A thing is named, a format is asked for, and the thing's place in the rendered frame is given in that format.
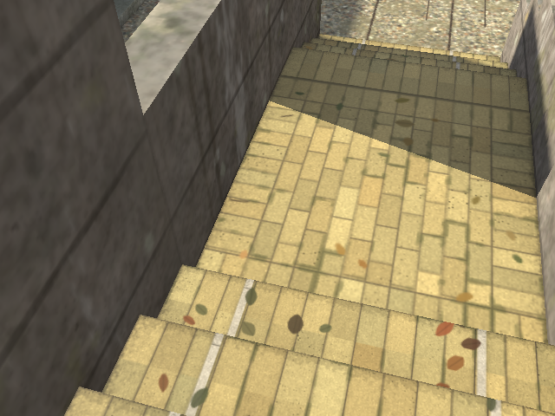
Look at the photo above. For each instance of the stairs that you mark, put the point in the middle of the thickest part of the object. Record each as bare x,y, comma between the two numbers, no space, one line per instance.
406,53
225,345

